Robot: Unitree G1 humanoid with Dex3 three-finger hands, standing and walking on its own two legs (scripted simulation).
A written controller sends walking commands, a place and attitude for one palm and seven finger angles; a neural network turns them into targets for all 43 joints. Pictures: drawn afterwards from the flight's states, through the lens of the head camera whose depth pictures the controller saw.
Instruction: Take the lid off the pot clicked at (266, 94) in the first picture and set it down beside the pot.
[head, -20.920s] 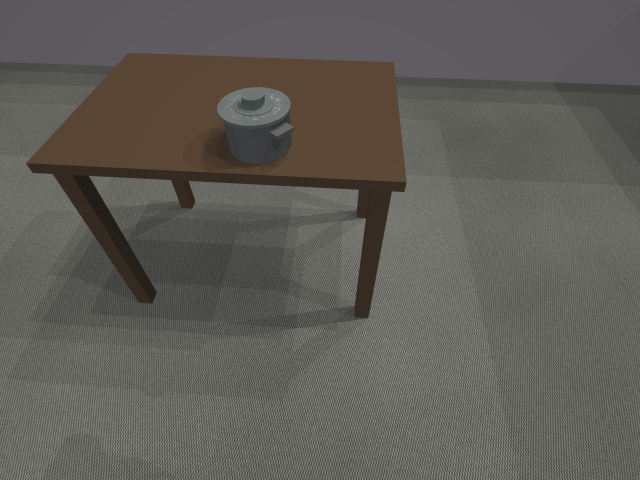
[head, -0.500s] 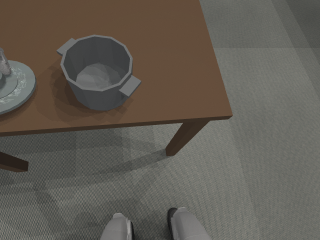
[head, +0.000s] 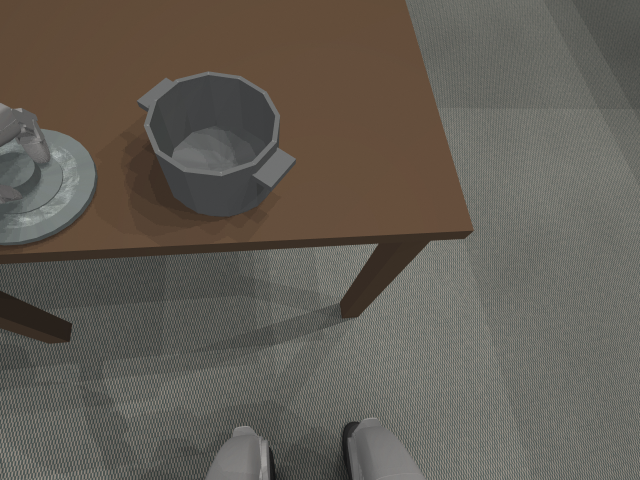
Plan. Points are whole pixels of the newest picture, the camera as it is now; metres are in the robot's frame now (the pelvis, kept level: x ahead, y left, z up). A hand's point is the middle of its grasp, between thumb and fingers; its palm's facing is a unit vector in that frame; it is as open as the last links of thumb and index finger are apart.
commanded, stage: open the fingers wide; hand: left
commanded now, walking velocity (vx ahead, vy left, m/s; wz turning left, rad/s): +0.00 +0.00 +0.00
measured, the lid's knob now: (14, 173) +0.50 +0.35 -0.01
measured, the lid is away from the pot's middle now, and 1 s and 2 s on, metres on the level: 0.25 0.25 0.25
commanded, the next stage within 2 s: raise the empty hand in 0.78 s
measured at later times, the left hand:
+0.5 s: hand out of the picture +0.47 +0.34 +0.03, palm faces -0.48 -0.09 -0.87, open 9.7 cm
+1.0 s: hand (0, 164) +0.48 +0.34 +0.03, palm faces -0.46 -0.09 -0.88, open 10.9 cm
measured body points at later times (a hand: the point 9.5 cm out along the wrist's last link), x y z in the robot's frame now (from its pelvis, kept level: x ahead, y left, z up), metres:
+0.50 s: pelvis -0.01 +0.00 +0.00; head +0.14 +0.03 +0.42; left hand +0.49 +0.34 +0.08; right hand -0.03 -0.28 -0.11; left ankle -0.01 +0.06 -0.69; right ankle +0.02 -0.19 -0.68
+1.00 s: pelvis +0.00 +0.00 +0.00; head +0.15 +0.03 +0.42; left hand +0.50 +0.34 +0.08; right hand -0.02 -0.28 -0.11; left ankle -0.01 +0.06 -0.69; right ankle +0.02 -0.19 -0.68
